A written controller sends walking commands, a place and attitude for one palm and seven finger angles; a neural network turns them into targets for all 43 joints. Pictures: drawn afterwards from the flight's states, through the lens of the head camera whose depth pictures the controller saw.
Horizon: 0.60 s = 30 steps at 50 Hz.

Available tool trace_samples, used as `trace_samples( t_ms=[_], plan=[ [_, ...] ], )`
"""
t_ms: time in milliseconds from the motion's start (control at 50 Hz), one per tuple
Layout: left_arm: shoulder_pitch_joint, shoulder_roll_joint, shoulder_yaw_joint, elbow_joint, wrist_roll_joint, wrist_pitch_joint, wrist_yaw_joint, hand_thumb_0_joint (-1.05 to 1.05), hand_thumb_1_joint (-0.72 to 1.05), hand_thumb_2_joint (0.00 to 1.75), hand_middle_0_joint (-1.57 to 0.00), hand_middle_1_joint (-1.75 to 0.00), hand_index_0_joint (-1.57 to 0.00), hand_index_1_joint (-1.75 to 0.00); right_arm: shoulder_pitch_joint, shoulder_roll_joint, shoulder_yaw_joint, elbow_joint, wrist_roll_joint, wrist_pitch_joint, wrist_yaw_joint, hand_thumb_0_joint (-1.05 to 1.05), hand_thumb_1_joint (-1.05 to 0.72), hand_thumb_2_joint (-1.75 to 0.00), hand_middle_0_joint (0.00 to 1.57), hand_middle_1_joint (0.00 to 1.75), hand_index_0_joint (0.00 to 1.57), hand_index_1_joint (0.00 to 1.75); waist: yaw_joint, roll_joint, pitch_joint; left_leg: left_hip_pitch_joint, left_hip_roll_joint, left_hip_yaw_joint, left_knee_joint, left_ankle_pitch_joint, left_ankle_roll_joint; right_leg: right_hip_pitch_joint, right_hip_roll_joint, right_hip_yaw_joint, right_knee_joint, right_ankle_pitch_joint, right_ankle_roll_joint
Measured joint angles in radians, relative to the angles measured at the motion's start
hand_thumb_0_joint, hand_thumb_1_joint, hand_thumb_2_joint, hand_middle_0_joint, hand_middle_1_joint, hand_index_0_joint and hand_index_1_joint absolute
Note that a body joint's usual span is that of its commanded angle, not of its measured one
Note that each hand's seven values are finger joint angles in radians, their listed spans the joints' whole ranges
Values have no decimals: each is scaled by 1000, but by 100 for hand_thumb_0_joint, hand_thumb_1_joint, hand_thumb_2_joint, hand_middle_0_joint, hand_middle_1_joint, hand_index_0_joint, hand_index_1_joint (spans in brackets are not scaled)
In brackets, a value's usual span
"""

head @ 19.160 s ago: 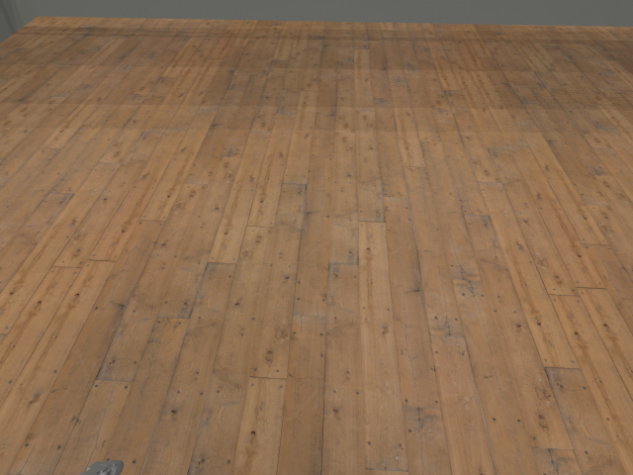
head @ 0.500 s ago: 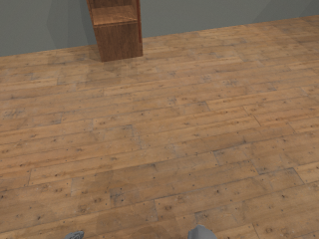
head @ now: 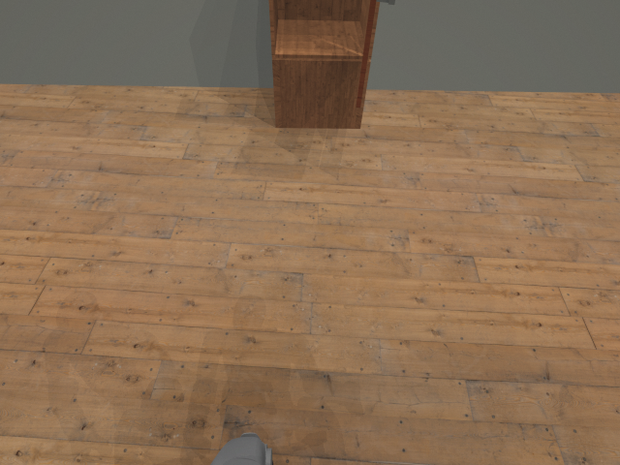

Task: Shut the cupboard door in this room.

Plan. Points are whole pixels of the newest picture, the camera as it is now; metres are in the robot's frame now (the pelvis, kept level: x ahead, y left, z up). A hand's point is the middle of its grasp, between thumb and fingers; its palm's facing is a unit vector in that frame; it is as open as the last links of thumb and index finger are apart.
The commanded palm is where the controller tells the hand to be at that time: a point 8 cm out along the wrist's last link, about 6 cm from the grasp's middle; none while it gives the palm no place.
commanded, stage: turn or walk to find it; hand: left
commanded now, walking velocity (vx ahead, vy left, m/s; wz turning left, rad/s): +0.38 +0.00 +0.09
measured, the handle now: out of the picture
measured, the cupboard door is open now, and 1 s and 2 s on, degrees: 79 79 79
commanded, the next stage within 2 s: stand and wait in 0.86 s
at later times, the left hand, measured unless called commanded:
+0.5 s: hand (234, 320) +0.35 +0.18 -0.15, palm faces -0.02 -0.97 -0.23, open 7.4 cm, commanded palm none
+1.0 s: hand (263, 343) +0.33 +0.12 -0.17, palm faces +0.19 -0.97 -0.14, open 7.4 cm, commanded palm none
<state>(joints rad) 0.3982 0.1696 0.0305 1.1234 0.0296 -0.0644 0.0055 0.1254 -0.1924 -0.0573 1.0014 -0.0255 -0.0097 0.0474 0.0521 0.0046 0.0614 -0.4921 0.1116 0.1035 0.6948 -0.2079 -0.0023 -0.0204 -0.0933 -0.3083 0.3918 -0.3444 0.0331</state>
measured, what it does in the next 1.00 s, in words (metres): walks ahead: left foot, then right foot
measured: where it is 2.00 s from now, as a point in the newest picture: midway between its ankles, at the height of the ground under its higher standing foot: (324, 304)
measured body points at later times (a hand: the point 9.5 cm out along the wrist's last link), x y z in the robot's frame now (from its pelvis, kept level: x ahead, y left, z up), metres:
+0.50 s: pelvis +0.22 -0.01 -0.01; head +0.24 -0.03 +0.44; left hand +0.35 +0.23 -0.13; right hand +0.17 -0.25 -0.17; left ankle +0.12 +0.12 -0.74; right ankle +0.34 -0.14 -0.72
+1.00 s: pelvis +0.43 -0.02 +0.00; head +0.46 -0.01 +0.45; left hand +0.32 +0.17 -0.16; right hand +0.56 -0.24 -0.14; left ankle +0.53 +0.11 -0.72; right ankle +0.35 -0.14 -0.74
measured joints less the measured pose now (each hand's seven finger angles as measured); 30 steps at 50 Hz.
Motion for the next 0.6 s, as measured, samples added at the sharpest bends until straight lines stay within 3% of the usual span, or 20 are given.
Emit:
trace_samples(
  t_ms=[60, 100, 140, 200, 340, 480, 520, 540, 600],
  plan=[
    [44, -5, -2, 26, -6, 12, -4, 1, 91, 90, -20, -30, -20, -30, -24, 11, 11, -14, -3, -23, -1, 0, -91, -90, 20, 30, 20, 30, 12, -16, 7, 92, -32, 39, -122, 22, 29, 8, -39, 4, 112, -90, 30],
    [41, -8, -4, 41, -11, 33, -9, 1, 91, 90, -20, -30, -20, -30, -37, 23, 13, -22, -5, -48, -10, 0, -91, -90, 20, 30, 20, 30, 5, -31, 25, 96, -46, 53, -61, 10, 50, -90, -70, 84, 381, -141, 7],
    [17, -9, -5, 43, -14, 49, -10, 1, 91, 90, -20, -30, -20, -30, -27, 34, 17, -19, 1, -60, -21, 0, -91, -90, 20, 30, 20, 30, 0, -27, 28, 130, -48, 60, -53, -46, 54, -220, -52, 169, 643, -151, -9],
    [-43, 0, 5, 21, -8, 51, -16, 1, 91, 90, -20, -30, -20, -30, 19, 50, 2, -7, 16, -74, -43, -1, -92, -90, 20, 30, 21, 30, -17, -28, 18, 213, -62, 64, -145, -42, 41, -378, -50, 209, 782, -67, -12],
    [-196, 25, 26, -86, -2, 58, -23, 1, 91, 90, -19, -30, -19, -30, 143, 10, -10, 50, 10, -67, -54, -3, -95, -90, 20, 30, 21, 30, -43, -42, -31, 383, -95, 60, -333, -29, 29, -566, -77, 222, 643, 125, 21],
    [-295, 33, 28, -148, -5, 54, -38, 1, 91, 90, -19, -30, -19, -30, 236, 13, -13, 102, -2, -45, -48, -1, -92, -90, 20, 30, 20, 30, -86, -17, -24, 490, -74, 59, -330, -126, -29, -493, -56, 195, 306, 168, 10],
    [-302, 37, 26, -159, -2, 39, -42, 0, 91, 90, -19, -30, -19, -30, 263, 16, -12, 112, -4, -38, -46, 0, -92, -90, 20, 30, 20, 30, -95, -3, -21, 490, -50, 51, -250, -197, -49, -423, -34, 176, 227, 164, -3],
    [-304, 40, 26, -163, 1, 23, -42, 0, 91, 90, -19, -30, -19, -30, 273, 19, -11, 120, -1, -34, -44, 0, -91, -90, 20, 30, 20, 30, -93, 2, -17, 457, -33, 42, -146, -243, -40, -402, -26, 168, 213, 184, -20],
    [-292, 23, 18, -155, -6, -5, -30, 0, 91, 90, -19, -30, -20, -30, 240, 13, -7, 130, 9, -3, -39, 0, -91, -90, 20, 30, 20, 30, -86, 27, 14, 261, -40, -68, 325, -274, 3, -389, -6, 143, 297, 103, -73]
  ],
)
